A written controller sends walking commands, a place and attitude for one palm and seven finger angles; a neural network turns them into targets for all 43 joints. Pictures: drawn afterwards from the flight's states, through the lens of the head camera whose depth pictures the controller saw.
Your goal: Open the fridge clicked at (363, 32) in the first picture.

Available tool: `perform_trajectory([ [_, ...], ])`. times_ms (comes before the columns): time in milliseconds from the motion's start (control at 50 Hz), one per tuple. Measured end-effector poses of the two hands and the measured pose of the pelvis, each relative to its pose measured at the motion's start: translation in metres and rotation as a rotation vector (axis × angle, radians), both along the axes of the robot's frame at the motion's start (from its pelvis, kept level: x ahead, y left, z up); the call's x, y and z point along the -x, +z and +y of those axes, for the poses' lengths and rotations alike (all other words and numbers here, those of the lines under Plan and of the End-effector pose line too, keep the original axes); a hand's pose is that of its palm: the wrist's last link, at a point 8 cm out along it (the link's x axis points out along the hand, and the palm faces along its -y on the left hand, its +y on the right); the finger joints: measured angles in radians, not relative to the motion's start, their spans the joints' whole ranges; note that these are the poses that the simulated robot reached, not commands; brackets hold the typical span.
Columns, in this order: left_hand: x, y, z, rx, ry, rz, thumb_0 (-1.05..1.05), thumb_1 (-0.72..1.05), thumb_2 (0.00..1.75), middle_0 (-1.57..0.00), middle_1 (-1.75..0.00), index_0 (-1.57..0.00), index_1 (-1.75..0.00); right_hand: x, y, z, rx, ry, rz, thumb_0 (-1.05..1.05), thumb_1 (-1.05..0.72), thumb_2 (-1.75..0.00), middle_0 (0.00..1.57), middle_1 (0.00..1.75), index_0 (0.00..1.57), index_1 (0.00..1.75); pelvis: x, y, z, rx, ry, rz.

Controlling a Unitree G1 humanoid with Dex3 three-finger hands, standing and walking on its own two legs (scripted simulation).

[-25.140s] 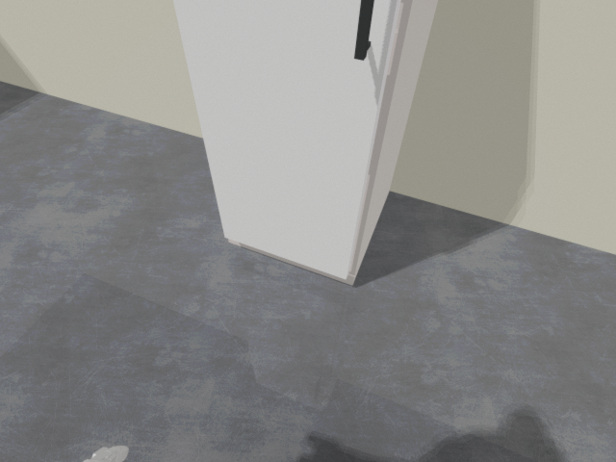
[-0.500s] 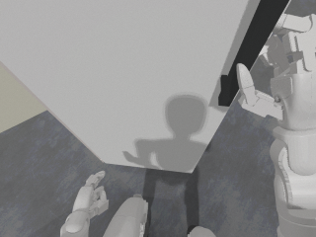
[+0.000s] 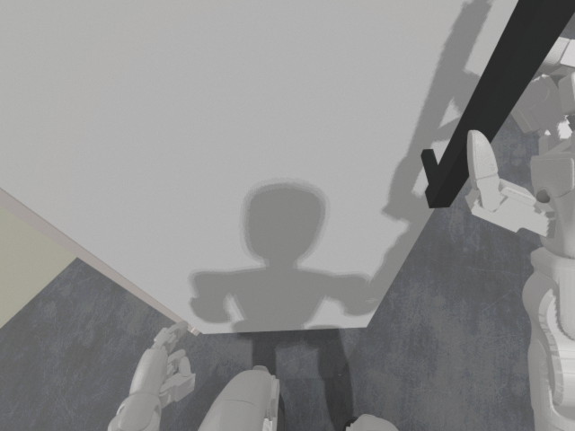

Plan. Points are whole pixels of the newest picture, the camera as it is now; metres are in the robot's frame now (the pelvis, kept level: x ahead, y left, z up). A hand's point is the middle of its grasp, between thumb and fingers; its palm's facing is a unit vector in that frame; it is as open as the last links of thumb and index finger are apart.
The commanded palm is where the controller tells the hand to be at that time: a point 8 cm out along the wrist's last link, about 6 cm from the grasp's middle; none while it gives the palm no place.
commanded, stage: walk backward, drawing the door open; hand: right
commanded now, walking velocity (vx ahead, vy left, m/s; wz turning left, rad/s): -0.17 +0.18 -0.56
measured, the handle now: (478, 88) +0.36 -0.12 +0.27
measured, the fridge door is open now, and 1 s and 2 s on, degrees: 52 60 60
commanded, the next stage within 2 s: stop walking and hold the door back in 0.74 s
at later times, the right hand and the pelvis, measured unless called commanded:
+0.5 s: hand out of the picture +0.16 -0.14 +0.30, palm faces +0.65 +0.74 -0.17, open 5.0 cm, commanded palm +0.10 -0.17 +0.26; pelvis -0.03 +0.14 -0.01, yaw -20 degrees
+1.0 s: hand out of the picture -0.02 -0.14 +0.29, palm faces +0.91 +0.31 -0.26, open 4.6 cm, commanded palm -0.04 -0.15 +0.27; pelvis -0.10 +0.25 +0.01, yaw -31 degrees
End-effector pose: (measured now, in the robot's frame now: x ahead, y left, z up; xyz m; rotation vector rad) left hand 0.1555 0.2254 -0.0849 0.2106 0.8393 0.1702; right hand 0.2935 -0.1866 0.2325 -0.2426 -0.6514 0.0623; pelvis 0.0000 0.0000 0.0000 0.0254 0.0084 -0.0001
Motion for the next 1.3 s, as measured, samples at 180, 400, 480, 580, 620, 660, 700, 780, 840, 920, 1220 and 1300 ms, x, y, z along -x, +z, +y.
perform_trajectory([
  [180,-0.013,-0.015,0.026,0.123,-0.168,-0.015,0.02,0.9,0.9,-0.2,-0.3,-0.2,-0.3,0.046,0.006,0.015,0.021,-0.286,0.069,-0.27,-0.56,-0.86,0.46,1.4,0.1,1.06,0.006,-0.001,0.076,-0.021,-0.11,-0.004],
  [400,-0.044,0.005,0.102,-0.025,-0.257,-0.039,0.02,0.9,0.9,-0.2,-0.3,-0.2,-0.3,0.125,0.034,0.023,0.005,-0.567,-0.076,-0.07,-0.79,-0.88,0.46,1.4,0.3,1.28,0.023,0.003,0.134,0.055,-0.276,0.011],
  [480,-0.049,0.01,0.109,-0.085,-0.318,-0.066,0.02,0.9,0.9,-0.2,-0.3,-0.2,-0.3,0.166,0.053,0.018,0.025,-0.619,-0.252,-0.03,-0.84,-0.89,0.46,1.4,0.38,1.34,0.031,-0.007,0.142,0.023,-0.338,0.038],
  [580,-0.042,0.012,0.096,-0.022,-0.385,-0.076,0.02,0.91,0.9,-0.2,-0.3,-0.2,-0.3,0.212,0.062,0.01,0.062,-0.733,-0.312,-0.01,-0.87,-0.9,0.46,1.4,0.43,1.38,0.045,-0.003,0.16,0.008,-0.403,0.003],
  [620,-0.035,0.014,0.088,0.024,-0.432,-0.07,0.02,0.91,0.9,-0.2,-0.3,-0.2,-0.3,0.228,0.064,0.009,0.081,-0.793,-0.261,0.0,-0.87,-0.9,0.46,1.4,0.44,1.39,0.048,0.004,0.169,-0.013,-0.434,-0.011],
  [660,-0.029,0.014,0.082,0.064,-0.477,-0.066,0.02,0.9,0.9,-0.2,-0.3,-0.2,-0.3,0.244,0.063,0.01,0.094,-0.85,-0.198,0.0,-0.88,-0.9,0.46,1.4,0.44,1.4,0.05,0.008,0.178,-0.023,-0.455,-0.022],
  [700,-0.024,0.012,0.079,0.095,-0.518,-0.065,0.02,0.9,0.9,-0.2,-0.3,-0.2,-0.3,0.262,0.06,0.013,0.1,-0.91,-0.135,0.0,-0.88,-0.9,0.46,1.4,0.45,1.4,0.052,0.01,0.189,-0.023,-0.468,-0.032],
  [780,-0.022,0.001,0.084,0.135,-0.592,-0.077,0.02,0.9,0.9,-0.2,-0.3,-0.2,-0.3,0.299,0.051,0.027,0.128,-1.044,-0.049,0.01,-0.88,-0.9,0.46,1.4,0.45,1.4,0.055,0.003,0.213,-0.002,-0.486,-0.042],
  [840,-0.027,-0.011,0.099,0.122,-0.63,-0.089,0.02,0.9,0.9,-0.21,-0.3,-0.21,-0.3,0.325,0.045,0.044,0.174,-1.123,-0.043,0.01,-0.88,-0.9,0.46,1.4,0.46,1.4,0.064,-0.009,0.231,0.027,-0.482,-0.034],
  [920,-0.023,-0.005,0.129,0.057,-0.616,-0.06,0.02,0.9,0.9,-0.2,-0.3,-0.21,-0.3,0.354,0.046,0.057,0.163,-1.157,-0.02,0.01,-0.88,-0.9,0.46,1.4,0.46,1.41,0.083,0.0,0.243,0.055,-0.507,-0.045],
  [1220,0.05,0.031,0.152,-0.063,-0.58,-0.103,0.02,0.91,0.9,-0.2,-0.3,-0.2,-0.3,0.333,0.053,0.039,-0.157,-0.903,-0.137,0.01,-0.89,-0.9,0.45,1.4,0.45,1.41,0.16,0.007,0.247,0.011,-0.58,-0.055],
  [1300,0.087,0.027,0.137,0.005,-0.571,-0.04,0.02,0.9,0.9,-0.2,-0.3,-0.2,-0.3,0.315,0.059,0.04,-0.107,-0.837,-0.077,0.01,-0.89,-0.9,0.46,1.4,0.46,1.41,0.166,0.015,0.246,-0.021,-0.568,-0.052],
])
